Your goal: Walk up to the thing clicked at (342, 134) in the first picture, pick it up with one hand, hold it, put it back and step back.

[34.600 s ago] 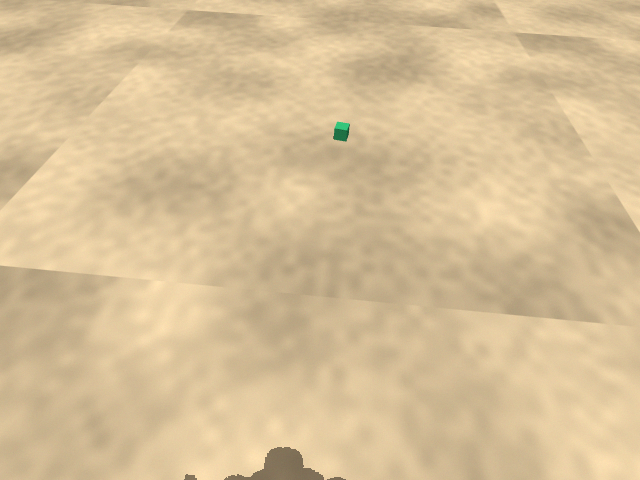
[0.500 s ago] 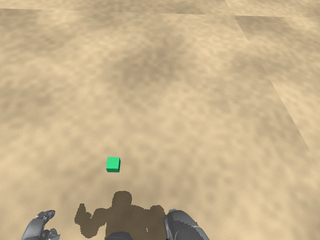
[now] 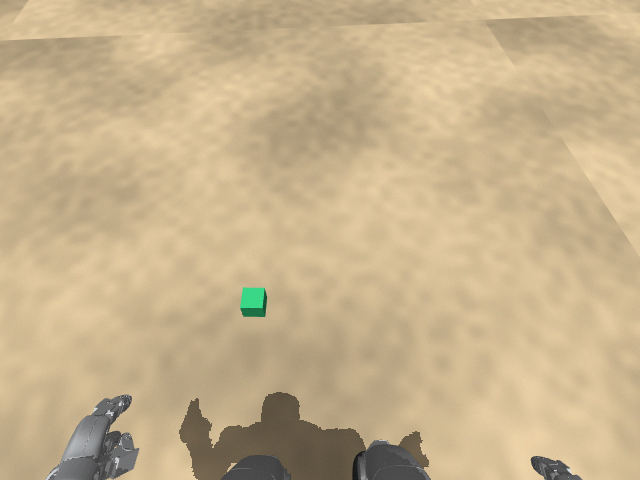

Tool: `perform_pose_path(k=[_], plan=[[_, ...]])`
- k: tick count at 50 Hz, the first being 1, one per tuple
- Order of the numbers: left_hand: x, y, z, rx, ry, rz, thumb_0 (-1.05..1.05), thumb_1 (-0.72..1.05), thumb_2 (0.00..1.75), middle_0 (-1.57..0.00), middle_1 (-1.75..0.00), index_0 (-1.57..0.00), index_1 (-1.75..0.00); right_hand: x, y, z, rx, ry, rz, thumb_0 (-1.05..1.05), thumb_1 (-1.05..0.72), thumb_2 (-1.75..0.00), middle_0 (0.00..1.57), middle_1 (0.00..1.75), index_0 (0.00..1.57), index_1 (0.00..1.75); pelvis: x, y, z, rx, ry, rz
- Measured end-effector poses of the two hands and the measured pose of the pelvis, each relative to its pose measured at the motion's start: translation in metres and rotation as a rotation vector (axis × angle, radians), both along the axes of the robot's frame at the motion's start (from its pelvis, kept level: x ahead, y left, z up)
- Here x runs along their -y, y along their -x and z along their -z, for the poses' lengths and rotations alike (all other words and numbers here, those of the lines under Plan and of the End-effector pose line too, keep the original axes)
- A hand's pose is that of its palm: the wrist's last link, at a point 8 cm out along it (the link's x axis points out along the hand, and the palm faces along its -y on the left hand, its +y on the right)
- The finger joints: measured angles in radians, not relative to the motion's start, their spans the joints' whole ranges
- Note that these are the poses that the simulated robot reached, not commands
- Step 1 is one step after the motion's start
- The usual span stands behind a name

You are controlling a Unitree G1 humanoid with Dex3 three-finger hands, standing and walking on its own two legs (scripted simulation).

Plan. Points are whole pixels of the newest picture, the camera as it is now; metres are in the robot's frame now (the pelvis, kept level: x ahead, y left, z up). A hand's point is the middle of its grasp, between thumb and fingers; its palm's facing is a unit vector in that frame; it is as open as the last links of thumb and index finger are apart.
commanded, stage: step back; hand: left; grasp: from above
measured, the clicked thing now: (254, 302) +0.64 +0.24 -0.72
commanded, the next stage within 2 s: none
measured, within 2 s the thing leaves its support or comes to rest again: neither
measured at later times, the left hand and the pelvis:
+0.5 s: hand out of the picture -0.09 +0.24 -0.14, palm faces -0.09 -0.91 -0.41, open 7.4 cm; pelvis -0.17 -0.03 +0.00, yaw -5 degrees
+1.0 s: hand out of the picture -0.22 +0.23 -0.14, palm faces -0.04 -0.92 -0.40, open 7.4 cm; pelvis -0.34 -0.03 +0.00, yaw -2 degrees
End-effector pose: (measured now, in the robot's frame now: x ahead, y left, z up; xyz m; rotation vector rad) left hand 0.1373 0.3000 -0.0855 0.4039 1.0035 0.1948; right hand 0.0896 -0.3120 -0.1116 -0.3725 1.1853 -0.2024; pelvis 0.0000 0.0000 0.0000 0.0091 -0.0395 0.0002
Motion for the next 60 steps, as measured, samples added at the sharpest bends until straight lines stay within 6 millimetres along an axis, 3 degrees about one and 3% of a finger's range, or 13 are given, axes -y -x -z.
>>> perform_pose_path(k=[3,8,14,21,26,29,33,38,43,49,53,57,60], plan=[[-0.011,0.019,0.012,-0.001,0.018,-0.007,0.00,0.90,0.90,-0.20,-0.30,-0.20,-0.30,-0.007,0.026,-0.002,-0.010,0.018,-0.002,0.01,-0.90,-0.90,0.20,0.30,0.20,0.30,-0.007,0.020,0.005,0.017,-0.017,0.002],[-0.016,0.063,0.016,-0.074,0.033,-0.037,0.00,0.90,0.90,-0.20,-0.30,-0.20,-0.30,-0.011,0.067,-0.020,-0.019,0.023,0.010,0.01,-0.90,-0.90,0.20,0.30,0.20,0.30,-0.007,0.047,-0.006,0.013,0.020,0.014],[-0.016,0.125,0.020,-0.159,0.027,-0.043,0.00,0.90,0.90,-0.20,-0.30,-0.20,-0.30,-0.002,0.093,-0.031,0.033,0.042,0.023,0.01,-0.90,-0.90,0.20,0.30,0.20,0.30,0.000,0.083,-0.010,0.000,0.028,0.053],[0.004,0.187,0.026,-0.212,-0.006,-0.012,0.01,0.90,0.90,-0.20,-0.30,-0.20,-0.30,0.027,0.128,-0.013,0.109,0.026,0.029,0.01,-0.90,-0.90,0.20,0.30,0.20,0.30,0.021,0.137,0.006,0.001,0.016,0.102],[0.026,0.234,0.012,-0.204,-0.003,-0.024,0.00,0.90,0.90,-0.20,-0.30,-0.20,-0.30,0.040,0.167,-0.004,0.079,-0.001,0.069,0.01,-0.90,-0.90,0.20,0.30,0.20,0.30,0.032,0.171,0.001,0.013,0.001,0.091],[0.030,0.249,0.002,-0.192,-0.015,-0.030,0.01,0.90,0.90,-0.20,-0.30,-0.20,-0.30,0.041,0.194,-0.004,0.059,-0.015,0.073,0.01,-0.90,-0.90,0.20,0.30,0.20,0.30,0.033,0.188,-0.006,0.004,-0.021,0.076],[0.028,0.254,-0.003,-0.122,-0.033,-0.025,0.01,0.89,0.90,-0.20,-0.30,-0.20,-0.30,0.039,0.234,0.000,-0.006,-0.012,0.048,0.01,-0.90,-0.90,0.20,0.30,0.20,0.30,0.034,0.214,-0.006,-0.004,-0.020,0.040],[0.017,0.265,0.007,-0.030,-0.021,-0.028,0.00,0.89,0.90,-0.20,-0.30,-0.20,-0.30,0.029,0.276,0.007,-0.064,0.007,0.007,0.01,-0.90,-0.90,0.20,0.30,0.20,0.30,0.027,0.253,0.006,-0.001,-0.009,-0.016],[0.015,0.298,0.012,-0.053,0.004,-0.042,0.00,0.90,0.90,-0.20,-0.30,-0.20,-0.30,0.019,0.311,-0.003,-0.054,-0.003,-0.004,0.01,-0.90,-0.90,0.20,0.30,0.20,0.30,0.025,0.290,0.000,0.017,0.003,-0.009],[0.023,0.355,0.012,-0.099,0.015,-0.041,0.00,0.90,0.90,-0.20,-0.30,-0.20,-0.30,0.028,0.332,-0.015,0.021,0.010,-0.006,0.01,-0.90,-0.90,0.20,0.30,0.20,0.30,0.033,0.330,-0.005,0.000,0.023,0.025],[0.031,0.401,0.018,-0.141,-0.007,-0.026,0.00,0.90,0.90,-0.20,-0.30,-0.20,-0.30,0.042,0.346,-0.008,0.085,0.000,0.000,0.01,-0.90,-0.90,0.20,0.30,0.20,0.30,0.043,0.358,0.003,-0.003,0.016,0.060],[0.040,0.451,0.014,-0.185,-0.009,-0.046,0.00,0.90,0.90,-0.20,-0.30,-0.20,-0.30,0.050,0.373,-0.004,0.072,-0.018,0.029,0.01,-0.90,-0.90,0.20,0.30,0.20,0.30,0.049,0.381,0.000,0.016,0.023,0.063],[0.039,0.478,0.007,-0.200,-0.012,-0.078,0.01,0.90,0.90,-0.20,-0.30,-0.20,-0.30,0.051,0.396,-0.003,0.042,-0.031,0.036,0.01,-0.90,-0.90,0.20,0.30,0.20,0.30,0.048,0.392,-0.006,0.016,0.002,0.053]])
